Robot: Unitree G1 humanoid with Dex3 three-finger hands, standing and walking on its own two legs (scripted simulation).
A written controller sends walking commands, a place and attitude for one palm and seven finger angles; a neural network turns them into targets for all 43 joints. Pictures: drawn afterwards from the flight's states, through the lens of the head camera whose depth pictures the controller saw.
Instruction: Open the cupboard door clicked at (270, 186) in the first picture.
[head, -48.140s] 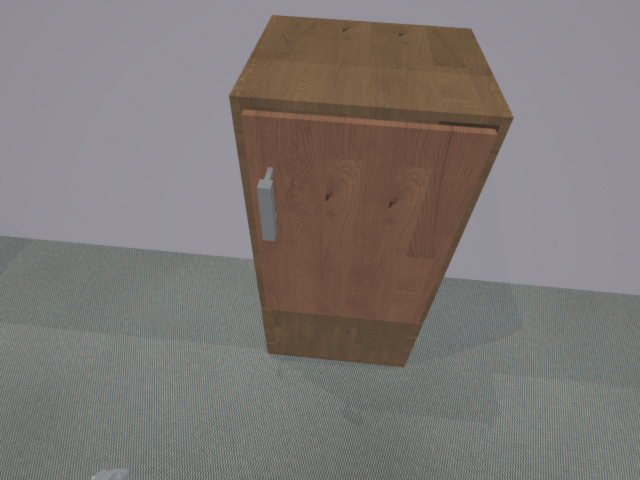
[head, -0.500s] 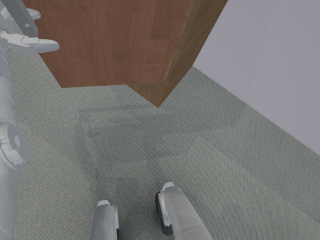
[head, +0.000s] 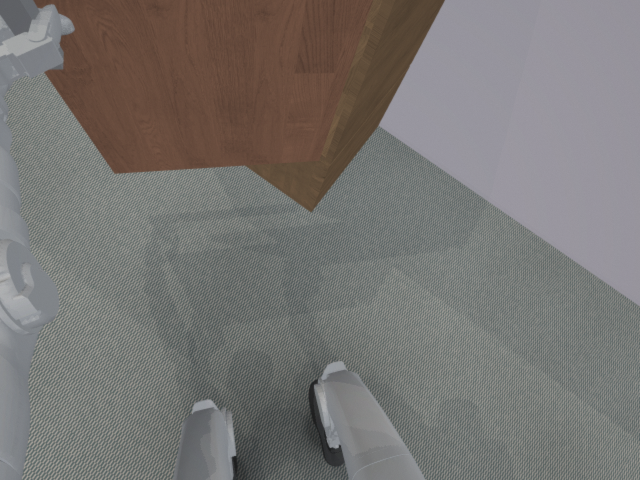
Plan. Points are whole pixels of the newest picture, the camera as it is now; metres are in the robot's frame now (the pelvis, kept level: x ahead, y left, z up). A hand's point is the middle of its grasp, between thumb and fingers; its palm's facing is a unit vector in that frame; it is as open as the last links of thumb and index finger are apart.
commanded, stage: pull the door open along its arc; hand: left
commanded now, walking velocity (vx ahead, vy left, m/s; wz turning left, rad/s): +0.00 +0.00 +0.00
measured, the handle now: out of the picture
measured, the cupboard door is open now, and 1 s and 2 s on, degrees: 44 80 83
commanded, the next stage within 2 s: open thumb and fingers to let go in 1.08 s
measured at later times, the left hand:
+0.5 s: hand (59, 100) +0.52 +0.18 +0.07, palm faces -0.04 -1.00 -0.03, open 6.1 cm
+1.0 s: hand (178, 230) +0.38 +0.08 +0.07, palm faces +0.37 -0.93 -0.04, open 6.4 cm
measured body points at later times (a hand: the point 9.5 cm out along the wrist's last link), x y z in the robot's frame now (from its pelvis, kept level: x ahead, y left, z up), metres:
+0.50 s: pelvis +0.02 -0.01 +0.03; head +0.18 +0.01 +0.45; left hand +0.51 +0.23 +0.08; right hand +0.03 -0.26 -0.08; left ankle -0.01 +0.13 -0.63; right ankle +0.05 -0.15 -0.63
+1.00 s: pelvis +0.02 -0.03 +0.04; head +0.10 -0.04 +0.48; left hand +0.35 +0.13 +0.08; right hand +0.18 -0.24 -0.08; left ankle -0.01 +0.13 -0.63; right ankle +0.05 -0.15 -0.63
